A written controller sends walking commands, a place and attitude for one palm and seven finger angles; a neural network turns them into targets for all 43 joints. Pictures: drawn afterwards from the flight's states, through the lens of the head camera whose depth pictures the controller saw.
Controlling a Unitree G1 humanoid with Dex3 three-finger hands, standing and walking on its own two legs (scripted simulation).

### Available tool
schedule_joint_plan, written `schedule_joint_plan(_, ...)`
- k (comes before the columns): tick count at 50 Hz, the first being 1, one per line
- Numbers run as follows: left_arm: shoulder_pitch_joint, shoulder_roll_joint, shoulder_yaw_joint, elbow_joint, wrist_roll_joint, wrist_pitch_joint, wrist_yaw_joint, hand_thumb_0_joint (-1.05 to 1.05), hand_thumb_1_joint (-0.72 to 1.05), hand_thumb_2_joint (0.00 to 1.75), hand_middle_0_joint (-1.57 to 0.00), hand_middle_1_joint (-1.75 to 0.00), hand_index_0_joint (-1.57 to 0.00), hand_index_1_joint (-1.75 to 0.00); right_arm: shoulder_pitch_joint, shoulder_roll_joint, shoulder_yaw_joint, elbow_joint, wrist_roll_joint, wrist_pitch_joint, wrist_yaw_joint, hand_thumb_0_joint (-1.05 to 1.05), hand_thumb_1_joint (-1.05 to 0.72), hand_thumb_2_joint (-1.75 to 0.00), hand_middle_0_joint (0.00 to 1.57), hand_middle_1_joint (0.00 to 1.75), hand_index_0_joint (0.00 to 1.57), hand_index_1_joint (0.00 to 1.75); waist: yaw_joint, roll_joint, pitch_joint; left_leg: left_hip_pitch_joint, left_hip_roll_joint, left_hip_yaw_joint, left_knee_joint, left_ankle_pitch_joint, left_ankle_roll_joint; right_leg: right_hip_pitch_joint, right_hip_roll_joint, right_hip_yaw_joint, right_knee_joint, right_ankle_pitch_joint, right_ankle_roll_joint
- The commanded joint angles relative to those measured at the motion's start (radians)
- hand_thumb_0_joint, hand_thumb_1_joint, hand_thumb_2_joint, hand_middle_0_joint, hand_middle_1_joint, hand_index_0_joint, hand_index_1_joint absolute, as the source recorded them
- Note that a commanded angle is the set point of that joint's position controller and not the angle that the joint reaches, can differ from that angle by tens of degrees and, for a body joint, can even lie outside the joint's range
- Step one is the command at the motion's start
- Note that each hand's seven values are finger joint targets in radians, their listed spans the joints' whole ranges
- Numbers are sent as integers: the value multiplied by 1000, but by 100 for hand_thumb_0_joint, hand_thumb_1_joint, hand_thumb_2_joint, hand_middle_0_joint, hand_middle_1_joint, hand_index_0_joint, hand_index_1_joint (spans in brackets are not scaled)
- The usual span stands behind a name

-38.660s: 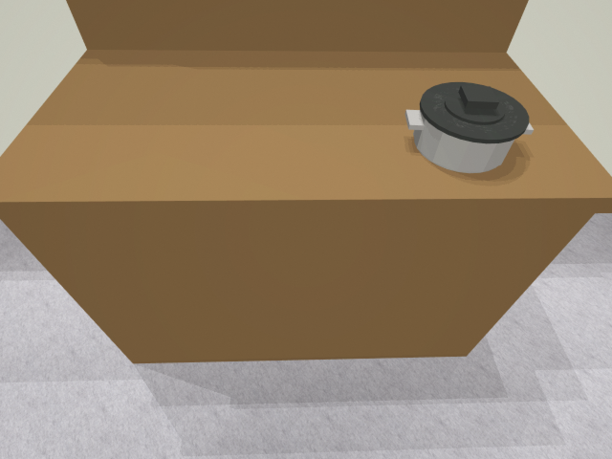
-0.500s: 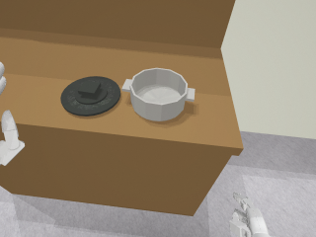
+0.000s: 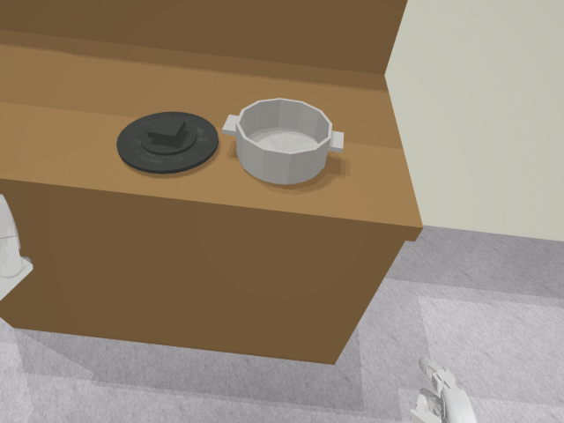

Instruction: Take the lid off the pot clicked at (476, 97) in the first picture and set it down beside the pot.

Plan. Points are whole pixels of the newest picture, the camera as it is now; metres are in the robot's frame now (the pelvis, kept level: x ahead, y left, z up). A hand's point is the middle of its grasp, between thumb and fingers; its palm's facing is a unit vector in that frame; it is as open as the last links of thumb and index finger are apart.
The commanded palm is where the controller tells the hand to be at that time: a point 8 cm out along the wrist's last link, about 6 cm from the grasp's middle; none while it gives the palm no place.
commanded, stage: step back with the hand held close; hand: left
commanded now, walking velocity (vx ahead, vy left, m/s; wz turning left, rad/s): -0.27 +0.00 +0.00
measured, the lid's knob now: (166, 128) +0.60 +0.25 +0.08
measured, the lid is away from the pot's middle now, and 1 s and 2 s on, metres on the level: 0.23 0.23 0.23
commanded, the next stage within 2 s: stop stepping back and stand still in 0.50 s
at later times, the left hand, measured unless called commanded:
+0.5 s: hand out of the picture +0.10 +0.27 +0.26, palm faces +0.46 -0.81 -0.36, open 7.4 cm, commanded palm +0.04 +0.31 +0.26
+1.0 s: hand out of the picture -0.02 +0.35 +0.28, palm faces +0.43 -0.89 -0.15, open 7.4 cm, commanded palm -0.12 +0.37 +0.26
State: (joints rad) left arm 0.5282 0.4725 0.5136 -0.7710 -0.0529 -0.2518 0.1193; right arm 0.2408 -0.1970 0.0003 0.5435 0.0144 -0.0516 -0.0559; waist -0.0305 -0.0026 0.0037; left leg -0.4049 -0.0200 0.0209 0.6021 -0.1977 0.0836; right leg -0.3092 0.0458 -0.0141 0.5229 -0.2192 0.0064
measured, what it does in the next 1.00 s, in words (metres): walks backwards: right foot, then right foot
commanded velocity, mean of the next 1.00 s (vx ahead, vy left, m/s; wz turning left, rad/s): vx -0.10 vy -0.05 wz -0.01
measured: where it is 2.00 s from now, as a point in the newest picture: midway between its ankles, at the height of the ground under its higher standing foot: outside the picture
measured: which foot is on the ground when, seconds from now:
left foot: down 0.00-0.70, up 0.72-0.80, down 0.82-0.98, up 1.00-1.00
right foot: up 0.00-0.04, down 0.06-0.36, up 0.38-0.68, down 0.70-0.82, up 0.84-1.00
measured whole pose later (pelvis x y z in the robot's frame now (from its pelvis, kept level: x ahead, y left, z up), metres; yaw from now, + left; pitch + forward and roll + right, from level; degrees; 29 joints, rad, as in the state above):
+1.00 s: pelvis -0.26 +0.10 +0.00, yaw -1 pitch -3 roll -9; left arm 0.12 0.48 0.54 -0.62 -0.10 -0.13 0.11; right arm 0.28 -0.12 0.01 0.62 0.02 -0.07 -0.01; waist -0.08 0.00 0.00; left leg -0.52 0.00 0.01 0.62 -0.33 -0.10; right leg -0.34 0.14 -0.10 0.95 -0.61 -0.08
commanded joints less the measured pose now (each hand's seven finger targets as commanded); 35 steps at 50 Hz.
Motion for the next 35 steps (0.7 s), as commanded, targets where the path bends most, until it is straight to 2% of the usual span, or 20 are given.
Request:
schedule_joint_plan(1,-124,162,155,-147,6,-60,30,0,90,90,-20,-30,-20,-30,-92,-148,-60,-167,-4,-84,-18,0,-90,-90,20,30,20,30,16,221,-60,-346,249,-296,-410,-531,36,316,8,33,194,-35,-4)
schedule_joint_plan(5,-165,139,124,-78,1,-56,16,0,90,90,-20,-30,-20,-30,-94,-150,-70,-154,1,-94,-7,0,-90,-90,20,30,20,30,7,82,-5,-267,196,-242,-288,-456,15,195,-20,79,38,-37,-25)
schedule_joint_plan(7,-150,157,115,-86,-11,-71,20,0,90,90,-20,-30,-20,-30,-78,-135,-71,-132,-5,-98,-1,0,-90,-90,20,30,20,30,-5,2,-64,8,115,-154,-121,-167,-30,13,-111,155,-136,95,-63)
schedule_joint_plan(9,-143,158,89,-126,-12,-79,18,0,90,90,-20,-30,-20,-30,-88,-138,-83,-121,6,-84,4,0,-90,-90,20,30,20,30,-3,-93,-146,165,85,-102,23,-77,-55,-75,-181,205,-193,84,-75)
schedule_joint_plan(12,-112,190,109,-162,-10,-82,32,0,90,90,-20,-30,-20,-30,-95,-123,-81,-112,-1,-62,10,0,-90,-90,20,30,20,30,-6,-47,-122,190,47,-73,173,-82,-73,-175,-287,277,-248,95,-129)
schedule_joint_plan(14,-117,177,93,-177,-7,-76,34,0,90,90,-20,-30,-20,-30,-105,-114,-75,-120,-2,-47,10,0,-90,-90,20,30,20,30,-13,-38,-84,159,73,-100,105,-35,-70,-160,-259,220,-195,173,-113)
schedule_joint_plan(15,-133,181,96,-184,-7,-78,35,0,90,90,-20,-30,-20,-30,-114,-120,-74,-124,-3,-47,6,0,-90,-90,20,30,20,30,-11,-7,-54,125,97,-133,18,-21,-61,-150,-204,181,-163,145,-90)
schedule_joint_plan(17,-148,200,114,-219,-7,-103,38,0,90,90,-20,-30,-20,-30,-131,-138,-76,-130,-2,-66,-4,0,-90,-90,20,30,20,30,1,163,-58,84,187,-219,-191,-118,-35,-113,-68,71,-49,-31,-46)
schedule_joint_plan(18,-127,190,135,-202,-7,-108,36,0,90,90,-20,-30,-20,-30,-135,-154,-74,-139,-11,-82,-8,0,-90,-90,20,30,20,30,10,301,-80,-68,291,-338,-390,-331,1,35,27,22,145,-126,-21)
schedule_joint_plan(19,-143,189,155,-200,-6,-103,34,0,90,90,-20,-30,-20,-30,-128,-150,-75,-137,-28,-98,-11,0,-90,-90,20,30,20,30,4,356,-106,-203,370,-451,-540,-515,32,133,80,51,404,-234,-10)
schedule_joint_plan(20,-198,189,160,-222,-10,-98,36,0,90,90,-20,-30,-20,-30,-107,-130,-80,-122,-38,-111,-6,0,-90,-90,20,30,20,30,1,291,-113,-215,387,-463,-543,-493,39,107,77,100,555,-269,-12)
schedule_joint_plan(21,-213,186,158,-205,-20,-90,40,0,90,90,-20,-30,-20,-30,-98,-113,-86,-105,-35,-118,4,0,-90,-90,20,30,20,30,4,185,-122,-127,369,-415,-478,-378,45,34,57,115,566,-283,-18)
schedule_joint_plan(23,-165,167,142,-169,-35,-65,48,0,90,90,-20,-30,-20,-30,-107,-109,-91,-96,-21,-119,14,0,-90,-90,20,30,20,30,14,141,-171,30,332,-322,-435,-292,33,-35,41,86,499,-303,-15)
schedule_joint_plan(26,-174,132,83,-174,-39,-29,44,0,90,90,-20,-30,-20,-30,-115,-104,-80,-88,-15,-106,30,0,-90,-90,20,30,20,30,20,243,-196,70,280,-235,-500,-374,-34,27,61,-7,341,-315,-28)
schedule_joint_plan(29,-176,149,66,-194,-41,-30,33,0,90,90,-20,-30,-20,-30,-93,-98,-73,-72,-35,-100,29,0,-90,-90,20,30,20,30,24,250,-252,190,265,-223,-514,-287,-93,75,60,-34,97,-313,-51)
schedule_joint_plan(30,-14,-118,-350,780,65,208,-83,0,90,90,-20,-30,-20,-30,3,-357,-131,155,-42,-88,-22,0,-90,-90,20,30,20,30,-116,196,-140,180,230,-365,-71,130,-34,-144,-90,103,180,-296,-40)
schedule_joint_plan(31,-408,150,7,-476,-50,34,-18,0,90,90,-20,-30,-20,-30,-173,-38,-74,-98,2,-101,46,0,-90,-90,20,30,20,30,54,82,-376,444,181,-137,-298,-120,-105,-13,19,23,-89,-292,-39)
schedule_joint_plan(32,-369,345,144,-481,-20,-46,8,0,90,90,-20,-30,-20,-30,-111,-105,-53,-118,-31,-102,3,0,-90,-90,20,30,20,30,26,36,-255,269,112,-143,-241,-250,-114,12,20,-22,-183,-253,-85)
schedule_joint_plan(33,-170,308,167,-328,-45,-41,11,0,90,90,-20,-30,-20,-30,-91,-83,-35,-92,-33,-97,-4,0,-90,-90,20,30,20,30,11,47,-222,222,80,-91,-107,-276,-143,-14,-65,26,-199,-186,-122)
schedule_joint_plan(35,-199,311,168,-383,-39,-55,15,0,90,90,-20,-30,-20,-30,-109,-69,-12,-97,-31,-89,-8,0,-90,-90,20,30,20,30,11,44,-243,236,23,7,318,-183,-133,-134,-258,89,-240,-122,-163)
